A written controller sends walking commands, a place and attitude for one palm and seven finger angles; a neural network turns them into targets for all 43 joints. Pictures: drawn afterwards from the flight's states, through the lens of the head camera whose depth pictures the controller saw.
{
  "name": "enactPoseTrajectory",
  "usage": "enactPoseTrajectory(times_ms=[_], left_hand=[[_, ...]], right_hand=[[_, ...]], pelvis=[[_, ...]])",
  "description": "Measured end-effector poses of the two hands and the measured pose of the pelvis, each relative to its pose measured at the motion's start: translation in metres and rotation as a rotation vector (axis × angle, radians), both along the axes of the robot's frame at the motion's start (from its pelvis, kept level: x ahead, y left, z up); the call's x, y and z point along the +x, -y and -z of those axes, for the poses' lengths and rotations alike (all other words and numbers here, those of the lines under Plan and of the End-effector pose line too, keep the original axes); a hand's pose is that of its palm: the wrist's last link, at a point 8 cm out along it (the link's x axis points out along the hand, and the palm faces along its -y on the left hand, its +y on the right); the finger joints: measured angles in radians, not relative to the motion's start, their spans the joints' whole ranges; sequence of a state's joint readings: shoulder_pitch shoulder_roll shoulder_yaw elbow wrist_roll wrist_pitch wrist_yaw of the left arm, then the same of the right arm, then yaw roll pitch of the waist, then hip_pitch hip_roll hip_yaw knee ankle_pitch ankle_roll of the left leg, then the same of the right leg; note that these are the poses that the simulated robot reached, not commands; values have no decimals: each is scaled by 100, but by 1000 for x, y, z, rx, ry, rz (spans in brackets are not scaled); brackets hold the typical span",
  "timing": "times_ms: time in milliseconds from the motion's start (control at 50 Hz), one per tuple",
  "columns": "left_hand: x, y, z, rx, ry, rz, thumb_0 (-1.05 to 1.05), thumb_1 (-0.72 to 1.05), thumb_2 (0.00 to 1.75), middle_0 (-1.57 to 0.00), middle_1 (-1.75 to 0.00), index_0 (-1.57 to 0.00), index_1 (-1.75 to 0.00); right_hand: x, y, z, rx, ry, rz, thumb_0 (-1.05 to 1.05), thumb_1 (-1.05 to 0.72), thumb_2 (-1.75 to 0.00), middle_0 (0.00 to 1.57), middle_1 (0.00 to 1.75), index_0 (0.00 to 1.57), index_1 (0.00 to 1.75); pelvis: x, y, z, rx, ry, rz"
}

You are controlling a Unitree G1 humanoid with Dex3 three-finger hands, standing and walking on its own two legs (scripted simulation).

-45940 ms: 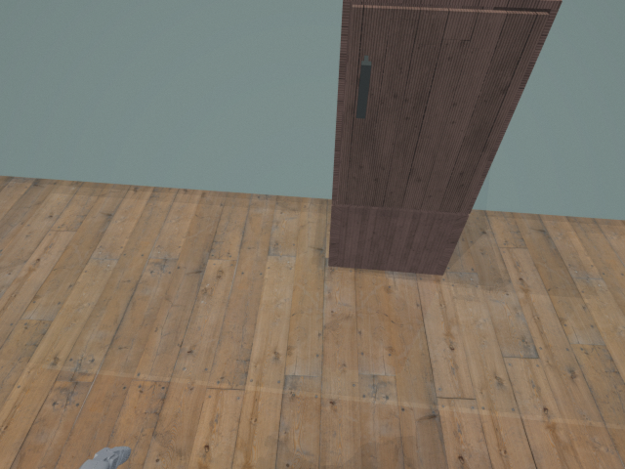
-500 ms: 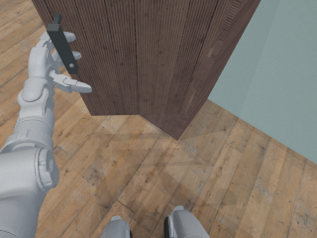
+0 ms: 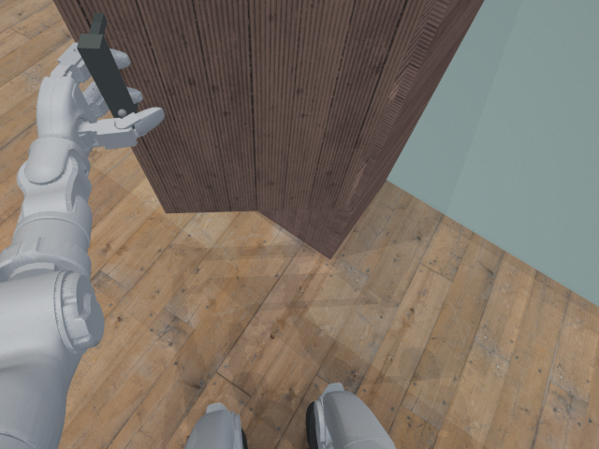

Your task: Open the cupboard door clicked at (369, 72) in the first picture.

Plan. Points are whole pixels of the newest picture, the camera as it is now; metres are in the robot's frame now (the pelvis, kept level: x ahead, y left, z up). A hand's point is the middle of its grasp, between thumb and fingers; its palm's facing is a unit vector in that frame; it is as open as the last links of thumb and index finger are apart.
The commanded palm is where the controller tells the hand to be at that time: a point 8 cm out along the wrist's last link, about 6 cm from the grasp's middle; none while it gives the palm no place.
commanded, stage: close the thumb around the handle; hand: left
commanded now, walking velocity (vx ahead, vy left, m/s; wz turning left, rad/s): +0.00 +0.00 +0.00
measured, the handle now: (116, 77) +0.58 +0.18 +0.09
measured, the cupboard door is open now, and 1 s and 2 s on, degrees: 39 62 77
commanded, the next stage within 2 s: pull the door open along its arc in 0.30 s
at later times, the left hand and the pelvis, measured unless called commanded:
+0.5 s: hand (128, 115) +0.52 +0.16 +0.09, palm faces -0.04 -1.00 -0.01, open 6.1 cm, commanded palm +0.49 +0.21 +0.09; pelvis +0.00 +0.01 +0.00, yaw +0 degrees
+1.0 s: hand (162, 215) +0.38 +0.11 +0.09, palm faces +0.11 -0.99 +0.08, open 6.4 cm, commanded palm +0.32 +0.19 +0.09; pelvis +0.02 +0.00 +0.02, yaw -1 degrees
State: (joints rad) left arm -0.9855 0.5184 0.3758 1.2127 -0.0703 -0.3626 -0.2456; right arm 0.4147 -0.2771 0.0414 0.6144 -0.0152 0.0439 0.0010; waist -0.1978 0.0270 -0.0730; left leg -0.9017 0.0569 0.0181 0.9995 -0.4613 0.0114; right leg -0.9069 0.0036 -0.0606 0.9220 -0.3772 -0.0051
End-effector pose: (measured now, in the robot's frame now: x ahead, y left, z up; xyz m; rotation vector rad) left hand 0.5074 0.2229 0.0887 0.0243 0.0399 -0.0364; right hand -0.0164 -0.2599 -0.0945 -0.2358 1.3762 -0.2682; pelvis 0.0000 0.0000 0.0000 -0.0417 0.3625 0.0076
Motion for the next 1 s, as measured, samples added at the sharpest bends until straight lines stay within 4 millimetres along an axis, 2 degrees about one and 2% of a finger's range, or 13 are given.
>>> enactPoseTrajectory(times_ms=[160, 500, 640, 740, 820, 880, 1000], left_hand=[[0, -2, 1, -4, 9, 9, 0, 58, 76, -38, -132, -38, -132], [-3, 7, 1, -11, 9, 2, 0, 67, 83, -31, -132, -34, -133], [-15, 10, 2, -13, 21, -6, 0, 70, 81, -30, -132, -32, -133], [-37, 12, 2, -11, 29, 6, 0, 70, 78, -30, -132, -31, -133], [-66, 18, 3, -16, 41, 19, 0, 70, 76, -30, -132, -30, -132], [-95, 26, 3, -29, 50, 23, 1, 69, 75, -30, -132, -29, -131], [-155, 57, 5, -106, 64, -150, 2, 67, 75, -31, -132, -32, -127]], right_hand=[[2, -4, -1, -1, 0, 0, 1, -91, -90, 20, 30, 21, 30], [12, -8, 3, 14, 34, -10, 1, -91, -90, 20, 30, 21, 30], [16, -8, 1, 32, 50, 5, 1, -91, -90, 20, 30, 21, 30], [29, -7, -3, 50, 94, 13, 1, -91, -90, 20, 30, 20, 30], [52, -7, -7, 66, 162, 1, 1, -91, -90, 20, 30, 20, 30], [76, -7, -11, 80, 236, -21, 1, -91, -90, 20, 30, 20, 30], [138, -16, -21, 121, 397, -129, 1, -91, -90, 20, 30, 20, 30]], pelvis=[[2, -3, -1, -3, -3, 2], [2, -5, 0, -1, 5, 3], [6, -4, -4, 5, 15, 16], [12, -3, -10, 10, 41, 24], [16, -2, -15, 15, 68, 27], [20, -2, -19, 18, 90, 30], [20, 2, -23, 29, 137, 21]])
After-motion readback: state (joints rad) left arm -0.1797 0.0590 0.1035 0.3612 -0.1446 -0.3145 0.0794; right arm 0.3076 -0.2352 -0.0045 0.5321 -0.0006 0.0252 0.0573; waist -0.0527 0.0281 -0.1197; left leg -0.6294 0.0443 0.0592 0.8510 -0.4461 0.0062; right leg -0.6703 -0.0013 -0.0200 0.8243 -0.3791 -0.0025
